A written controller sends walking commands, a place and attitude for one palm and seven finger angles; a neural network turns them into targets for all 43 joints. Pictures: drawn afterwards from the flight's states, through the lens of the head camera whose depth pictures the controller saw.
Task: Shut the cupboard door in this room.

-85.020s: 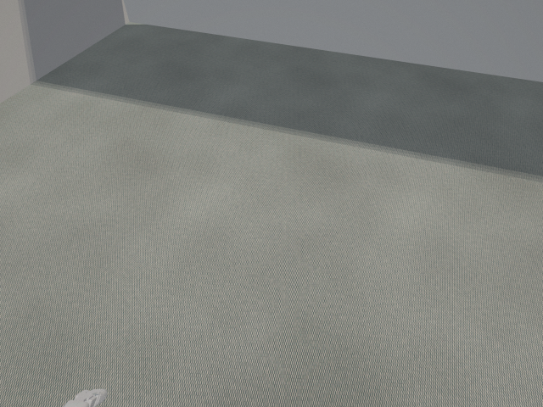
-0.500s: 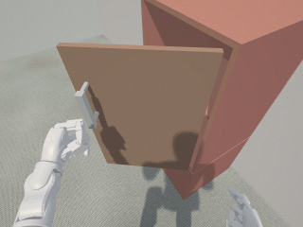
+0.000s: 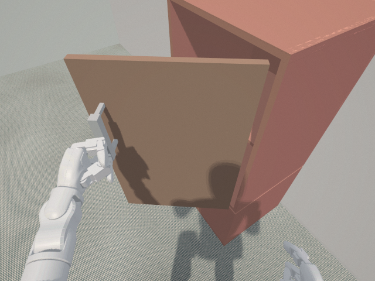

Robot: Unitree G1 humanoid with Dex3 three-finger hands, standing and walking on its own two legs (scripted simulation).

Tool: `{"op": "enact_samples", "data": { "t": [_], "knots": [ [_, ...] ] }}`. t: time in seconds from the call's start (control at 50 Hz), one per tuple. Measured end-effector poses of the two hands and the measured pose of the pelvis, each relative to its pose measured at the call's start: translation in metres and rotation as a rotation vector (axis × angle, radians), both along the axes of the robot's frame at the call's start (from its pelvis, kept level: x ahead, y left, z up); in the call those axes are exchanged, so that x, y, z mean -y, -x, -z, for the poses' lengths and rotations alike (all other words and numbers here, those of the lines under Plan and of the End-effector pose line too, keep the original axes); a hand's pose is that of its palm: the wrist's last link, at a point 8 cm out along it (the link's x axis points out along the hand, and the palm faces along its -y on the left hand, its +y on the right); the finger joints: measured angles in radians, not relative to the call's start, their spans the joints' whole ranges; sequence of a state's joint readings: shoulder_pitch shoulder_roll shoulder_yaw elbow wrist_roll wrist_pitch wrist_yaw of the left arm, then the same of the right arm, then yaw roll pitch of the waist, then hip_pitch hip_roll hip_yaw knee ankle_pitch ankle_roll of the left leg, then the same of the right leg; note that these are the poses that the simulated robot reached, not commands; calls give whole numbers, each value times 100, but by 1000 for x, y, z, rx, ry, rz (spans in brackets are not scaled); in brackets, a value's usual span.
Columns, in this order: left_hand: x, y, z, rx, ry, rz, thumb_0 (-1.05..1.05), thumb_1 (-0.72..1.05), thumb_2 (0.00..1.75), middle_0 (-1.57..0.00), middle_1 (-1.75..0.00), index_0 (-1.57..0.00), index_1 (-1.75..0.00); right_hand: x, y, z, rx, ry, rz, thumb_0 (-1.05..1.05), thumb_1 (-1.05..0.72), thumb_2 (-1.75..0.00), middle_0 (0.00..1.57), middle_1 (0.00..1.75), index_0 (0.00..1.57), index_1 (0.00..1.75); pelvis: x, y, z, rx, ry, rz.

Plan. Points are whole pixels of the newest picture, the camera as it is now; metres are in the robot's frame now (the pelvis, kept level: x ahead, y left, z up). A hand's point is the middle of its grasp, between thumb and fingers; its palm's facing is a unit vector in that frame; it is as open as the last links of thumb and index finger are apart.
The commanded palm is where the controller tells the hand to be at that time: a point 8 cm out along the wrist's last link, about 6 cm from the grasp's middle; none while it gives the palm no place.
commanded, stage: bring the fist close to the handle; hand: left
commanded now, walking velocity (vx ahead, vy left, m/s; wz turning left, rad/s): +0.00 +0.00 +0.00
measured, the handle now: (105, 132) +0.42 +0.21 +0.09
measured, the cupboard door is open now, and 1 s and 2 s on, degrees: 53 41 26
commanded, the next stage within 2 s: push the door shut along its arc in 0.14 s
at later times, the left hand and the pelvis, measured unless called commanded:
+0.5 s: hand (106, 157) +0.35 +0.19 +0.10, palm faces -0.07 -1.00 -0.05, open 3.1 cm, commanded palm +0.33 +0.23 +0.10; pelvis +0.00 +0.00 +0.00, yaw +1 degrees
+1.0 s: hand (118, 135) +0.41 +0.18 +0.10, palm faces -0.21 -0.98 -0.04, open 3.2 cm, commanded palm +0.40 +0.21 +0.10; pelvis -0.01 +0.01 -0.01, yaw +1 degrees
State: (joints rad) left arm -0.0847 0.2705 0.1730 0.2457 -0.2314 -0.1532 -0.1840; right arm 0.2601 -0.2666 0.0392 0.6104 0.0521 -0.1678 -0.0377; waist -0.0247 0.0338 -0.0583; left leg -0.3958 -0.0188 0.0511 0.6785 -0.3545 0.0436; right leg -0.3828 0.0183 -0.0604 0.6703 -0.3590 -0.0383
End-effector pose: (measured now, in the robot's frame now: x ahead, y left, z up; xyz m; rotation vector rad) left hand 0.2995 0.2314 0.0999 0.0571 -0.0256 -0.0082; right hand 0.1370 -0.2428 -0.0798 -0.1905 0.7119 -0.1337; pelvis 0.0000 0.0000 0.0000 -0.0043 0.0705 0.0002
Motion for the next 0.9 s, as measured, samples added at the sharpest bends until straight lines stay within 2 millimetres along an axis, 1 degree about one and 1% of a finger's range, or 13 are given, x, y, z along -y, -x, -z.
{"op": "enact_samples", "data": {
  "t": [0.08, 0.16, 0.32, 0.4, 0.5, 0.62, 0.72, 0.9],
  "knots": [
    [-4, 4, -3, 13, 0, -6, 2, 90, 90, -130, -150, -130, -150, 1, 0, 0, 0, -1, -2, 1, -91, -90, 21, 30, 20, 30, 0, 1, 0, 3, 1, -3],
    [-8, 5, 0, -2, 2, -10, 2, 90, 90, -130, -150, -130, -150, 1, -1, 0, -3, 2, -6, 1, -91, -90, 21, 30, 20, 30, 1, 2, 0, 4, 2, -8],
    [-7, -1, 1, -3, 3, 8, 2, 90, 90, -130, -150, -130, -150, 0, -4, 0, 2, 8, -12, 1, -91, -90, 21, 30, 20, 30, 1, 4, 0, 2, 3, -13],
    [-7, -13, 1, -15, 1, 32, 2, 90, 90, -130, -150, -130, -150, 1, -3, 1, -10, 13, -12, 1, -90, -90, 21, 30, 20, 30, 2, 5, 1, -1, 3, -16],
    [-10, -29, 1, -28, 3, 62, 1, 89, 91, -130, -150, -130, -150, 4, 3, 3, -36, 20, 2, 1, -90, -90, 21, 30, 20, 30, 1, 5, 1, -9, 3, -14],
    [-13, -45, 0, -38, 8, 88, 1, 88, 92, -130, -150, -130, -150, 8, 17, 7, -86, 34, 23, 1, -90, -90, 21, 30, 20, 30, 0, 5, 2, -21, 6, -16],
    [-7, -58, 0, -38, 8, 130, 2, 90, 92, -130, -150, -130, -150, 11, 30, 11, -132, 44, 40, 1, -91, -90, 21, 30, 20, 30, -3, 5, 2, -31, 7, -16],
    [-7, -82, -1, -48, 16, 160, 2, 90, 91, -130, -150, -132, -150, 9, 51, 17, -205, 55, 61, 1, -91, -90, 21, 30, 20, 30, -8, 7, 4, -48, 11, -20]
  ]
}}
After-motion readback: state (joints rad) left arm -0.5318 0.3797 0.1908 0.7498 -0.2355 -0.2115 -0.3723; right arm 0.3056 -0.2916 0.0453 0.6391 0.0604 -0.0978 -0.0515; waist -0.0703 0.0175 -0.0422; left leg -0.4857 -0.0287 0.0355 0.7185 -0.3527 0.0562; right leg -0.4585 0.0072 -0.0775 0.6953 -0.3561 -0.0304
